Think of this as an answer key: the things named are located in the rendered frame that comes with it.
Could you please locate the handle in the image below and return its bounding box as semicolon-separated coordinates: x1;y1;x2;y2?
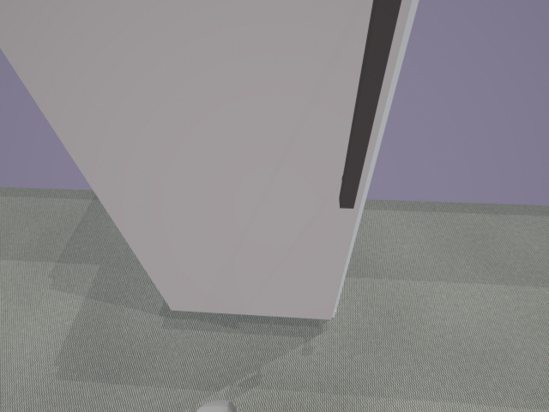
339;0;401;209

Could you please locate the fridge door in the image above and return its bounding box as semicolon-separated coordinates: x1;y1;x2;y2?
0;0;412;320

